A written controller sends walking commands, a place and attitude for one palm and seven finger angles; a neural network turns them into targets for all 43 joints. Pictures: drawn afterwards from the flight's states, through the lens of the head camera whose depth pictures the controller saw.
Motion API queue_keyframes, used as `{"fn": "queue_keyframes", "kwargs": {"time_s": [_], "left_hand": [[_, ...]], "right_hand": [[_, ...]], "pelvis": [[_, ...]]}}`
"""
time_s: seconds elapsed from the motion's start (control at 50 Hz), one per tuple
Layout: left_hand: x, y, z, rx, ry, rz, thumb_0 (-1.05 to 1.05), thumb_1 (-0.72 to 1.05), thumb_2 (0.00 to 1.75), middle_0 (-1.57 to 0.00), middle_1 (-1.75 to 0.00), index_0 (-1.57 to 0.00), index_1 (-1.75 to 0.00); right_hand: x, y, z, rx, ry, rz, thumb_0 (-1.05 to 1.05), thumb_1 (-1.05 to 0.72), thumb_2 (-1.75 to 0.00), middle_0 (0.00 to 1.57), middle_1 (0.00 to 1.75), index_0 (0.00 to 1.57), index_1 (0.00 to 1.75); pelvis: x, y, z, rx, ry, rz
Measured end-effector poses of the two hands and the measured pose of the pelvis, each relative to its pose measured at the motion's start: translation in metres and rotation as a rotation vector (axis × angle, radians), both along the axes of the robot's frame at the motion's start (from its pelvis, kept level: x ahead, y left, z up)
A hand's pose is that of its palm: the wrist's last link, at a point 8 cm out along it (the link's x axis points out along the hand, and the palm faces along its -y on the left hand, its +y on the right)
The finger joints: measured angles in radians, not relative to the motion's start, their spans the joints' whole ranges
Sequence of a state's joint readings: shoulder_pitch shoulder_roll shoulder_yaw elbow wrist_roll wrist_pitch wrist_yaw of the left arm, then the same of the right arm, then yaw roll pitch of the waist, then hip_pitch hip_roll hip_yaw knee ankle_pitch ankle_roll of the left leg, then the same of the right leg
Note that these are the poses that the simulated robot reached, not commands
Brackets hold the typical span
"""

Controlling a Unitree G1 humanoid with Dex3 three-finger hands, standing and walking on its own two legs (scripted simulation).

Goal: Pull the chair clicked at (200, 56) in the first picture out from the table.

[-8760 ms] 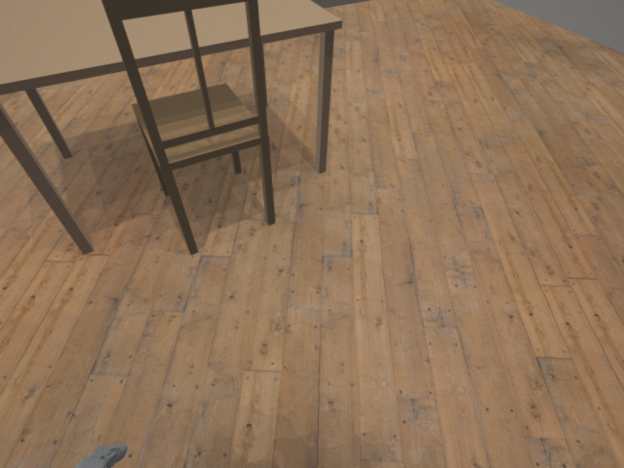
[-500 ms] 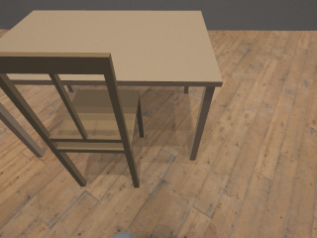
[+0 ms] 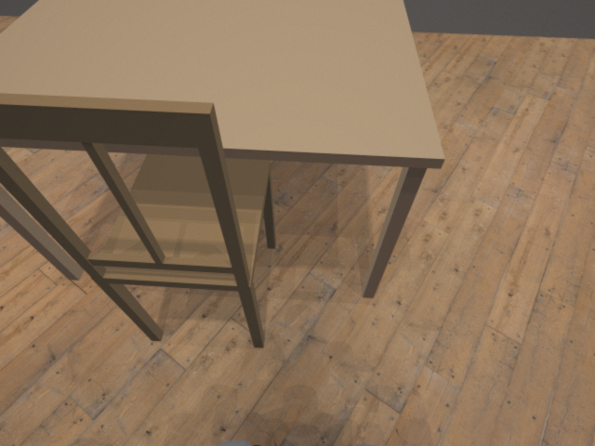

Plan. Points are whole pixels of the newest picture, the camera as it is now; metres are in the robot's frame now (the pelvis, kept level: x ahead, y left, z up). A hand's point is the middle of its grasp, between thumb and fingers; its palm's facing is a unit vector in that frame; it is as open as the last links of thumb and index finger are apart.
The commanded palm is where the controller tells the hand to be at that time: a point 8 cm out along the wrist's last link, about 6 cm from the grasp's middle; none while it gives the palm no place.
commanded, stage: come to a stop and stand still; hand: left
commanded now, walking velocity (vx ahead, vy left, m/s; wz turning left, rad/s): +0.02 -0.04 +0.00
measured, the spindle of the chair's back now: (132, 211) +0.48 +0.35 -0.05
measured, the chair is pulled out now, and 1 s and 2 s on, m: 0.00 0.00 0.00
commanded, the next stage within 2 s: look again from close up in 1.28 s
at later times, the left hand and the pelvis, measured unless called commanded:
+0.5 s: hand out of the picture -0.02 +0.13 -0.15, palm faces +0.12 -0.96 -0.27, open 7.3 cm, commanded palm none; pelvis -0.03 -0.06 +0.01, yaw +2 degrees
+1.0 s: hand out of the picture -0.05 +0.17 -0.17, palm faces +0.07 -0.99 -0.16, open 7.4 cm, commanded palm none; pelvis -0.03 +0.00 +0.01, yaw +1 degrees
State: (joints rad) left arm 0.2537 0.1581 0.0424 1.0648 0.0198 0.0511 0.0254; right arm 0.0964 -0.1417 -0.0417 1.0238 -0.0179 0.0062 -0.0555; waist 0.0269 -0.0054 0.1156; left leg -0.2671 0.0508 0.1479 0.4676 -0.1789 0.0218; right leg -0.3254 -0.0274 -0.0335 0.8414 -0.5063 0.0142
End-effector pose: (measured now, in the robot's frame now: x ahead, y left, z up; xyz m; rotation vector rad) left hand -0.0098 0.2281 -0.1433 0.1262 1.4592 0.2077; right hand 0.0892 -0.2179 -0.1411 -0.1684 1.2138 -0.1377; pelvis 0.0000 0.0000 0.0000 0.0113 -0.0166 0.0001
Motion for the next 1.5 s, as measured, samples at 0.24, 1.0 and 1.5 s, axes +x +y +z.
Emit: {"fn": "queue_keyframes", "kwargs": {"time_s": [0.24,1.0,1.5], "left_hand": [[0.002,-0.038,0.024,0.097,-0.136,-0.034,0.0,0.91,0.9,-0.2,-0.3,-0.2,-0.29],[-0.046,-0.012,-0.002,-0.052,-0.027,-0.002,0.0,0.9,0.9,-0.2,-0.3,-0.2,-0.29],[-0.026,-0.016,0.0,-0.009,-0.046,-0.045,0.01,0.91,0.9,-0.2,-0.3,-0.2,-0.29]], "right_hand": [[-0.063,-0.073,-0.016,0.054,0.094,-0.038,0.01,-0.92,-0.9,0.2,0.3,0.2,0.3],[-0.112,-0.004,0.006,-0.007,0.152,-0.005,0.01,-0.93,-0.9,0.2,0.3,0.2,0.3],[-0.125,0.004,-0.009,0.056,0.181,-0.025,0.01,-0.91,-0.9,0.2,0.3,0.2,0.3]], "pelvis": [[-0.018,-0.056,0.001,0.027,-0.009,0.005],[-0.034,0.002,0.007,-0.012,-0.008,0.021],[-0.024,-0.004,-0.001,-0.017,0.003,0.02]]}}
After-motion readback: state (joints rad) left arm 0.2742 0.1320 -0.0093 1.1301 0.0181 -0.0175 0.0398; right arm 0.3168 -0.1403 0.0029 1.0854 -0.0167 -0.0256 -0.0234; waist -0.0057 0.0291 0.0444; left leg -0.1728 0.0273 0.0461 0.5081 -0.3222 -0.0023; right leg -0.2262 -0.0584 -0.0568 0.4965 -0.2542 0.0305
